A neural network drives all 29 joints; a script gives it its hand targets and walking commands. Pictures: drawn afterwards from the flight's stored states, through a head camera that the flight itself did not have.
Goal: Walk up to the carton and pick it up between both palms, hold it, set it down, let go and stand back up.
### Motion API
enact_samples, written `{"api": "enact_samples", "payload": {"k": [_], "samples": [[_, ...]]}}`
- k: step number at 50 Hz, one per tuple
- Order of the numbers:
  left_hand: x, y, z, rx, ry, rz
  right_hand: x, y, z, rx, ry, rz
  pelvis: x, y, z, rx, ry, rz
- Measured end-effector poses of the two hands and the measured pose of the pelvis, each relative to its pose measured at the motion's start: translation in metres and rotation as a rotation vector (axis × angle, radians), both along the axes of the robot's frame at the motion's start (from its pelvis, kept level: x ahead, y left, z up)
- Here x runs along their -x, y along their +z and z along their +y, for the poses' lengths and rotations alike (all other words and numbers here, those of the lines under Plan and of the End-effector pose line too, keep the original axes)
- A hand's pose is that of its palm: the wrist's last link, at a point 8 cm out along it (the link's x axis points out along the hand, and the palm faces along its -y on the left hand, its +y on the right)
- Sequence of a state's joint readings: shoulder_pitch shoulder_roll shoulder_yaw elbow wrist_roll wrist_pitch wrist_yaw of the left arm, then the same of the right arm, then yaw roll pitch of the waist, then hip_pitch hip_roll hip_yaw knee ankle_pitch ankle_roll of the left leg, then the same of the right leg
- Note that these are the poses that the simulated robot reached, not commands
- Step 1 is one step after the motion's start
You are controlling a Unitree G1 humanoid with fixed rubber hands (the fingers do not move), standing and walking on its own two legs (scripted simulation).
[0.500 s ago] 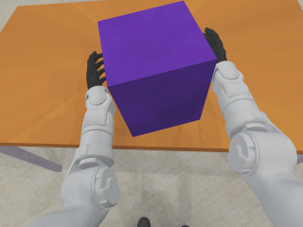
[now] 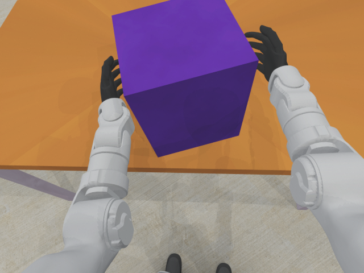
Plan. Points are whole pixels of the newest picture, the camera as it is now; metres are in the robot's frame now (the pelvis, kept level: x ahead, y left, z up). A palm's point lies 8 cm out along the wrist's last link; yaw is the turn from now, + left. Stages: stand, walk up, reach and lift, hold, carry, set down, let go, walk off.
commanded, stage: set down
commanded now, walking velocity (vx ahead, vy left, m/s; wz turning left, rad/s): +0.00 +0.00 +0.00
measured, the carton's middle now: (183, 83) +0.50 +0.07 +0.06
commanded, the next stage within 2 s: none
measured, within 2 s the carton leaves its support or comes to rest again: neither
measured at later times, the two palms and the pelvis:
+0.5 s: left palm (114, 116) +0.40 +0.20 +0.08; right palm (289, 101) +0.47 -0.15 +0.05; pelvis -0.02 +0.00 +0.00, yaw +0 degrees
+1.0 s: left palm (108, 144) +0.33 +0.19 +0.09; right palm (318, 124) +0.41 -0.19 +0.07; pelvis -0.07 +0.00 +0.00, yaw -1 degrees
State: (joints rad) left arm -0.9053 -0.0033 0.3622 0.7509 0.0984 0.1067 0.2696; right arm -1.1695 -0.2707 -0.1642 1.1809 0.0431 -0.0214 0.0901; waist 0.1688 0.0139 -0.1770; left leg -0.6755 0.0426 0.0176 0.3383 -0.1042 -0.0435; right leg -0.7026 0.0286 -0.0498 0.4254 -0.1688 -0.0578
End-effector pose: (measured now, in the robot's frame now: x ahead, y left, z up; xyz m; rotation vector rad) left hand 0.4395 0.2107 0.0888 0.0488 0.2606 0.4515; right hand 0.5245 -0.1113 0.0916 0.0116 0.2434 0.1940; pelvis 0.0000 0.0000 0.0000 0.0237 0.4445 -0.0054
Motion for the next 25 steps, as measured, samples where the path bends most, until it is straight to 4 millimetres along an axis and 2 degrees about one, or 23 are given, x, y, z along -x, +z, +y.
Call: {"api": "enact_samples", "payload": {"k": [12,18,25], "samples": [[0.007,0.001,-0.002,-0.007,-0.013,0.009,0.01,-0.003,-0.006,-0.002,0.013,0.01,0.007,0.0,0.0,0.0,0.0,-0.007],[0.018,-0.002,-0.006,-0.019,-0.025,0.032,0.025,-0.021,-0.015,0.001,0.011,0.05,0.012,0.0,-0.001,0.0,-0.001,-0.014],[0.04,-0.006,-0.012,-0.035,-0.059,0.041,0.052,-0.043,-0.036,0.019,-0.019,0.08,0.022,-0.001,-0.002,-0.001,-0.003,-0.029]]}}
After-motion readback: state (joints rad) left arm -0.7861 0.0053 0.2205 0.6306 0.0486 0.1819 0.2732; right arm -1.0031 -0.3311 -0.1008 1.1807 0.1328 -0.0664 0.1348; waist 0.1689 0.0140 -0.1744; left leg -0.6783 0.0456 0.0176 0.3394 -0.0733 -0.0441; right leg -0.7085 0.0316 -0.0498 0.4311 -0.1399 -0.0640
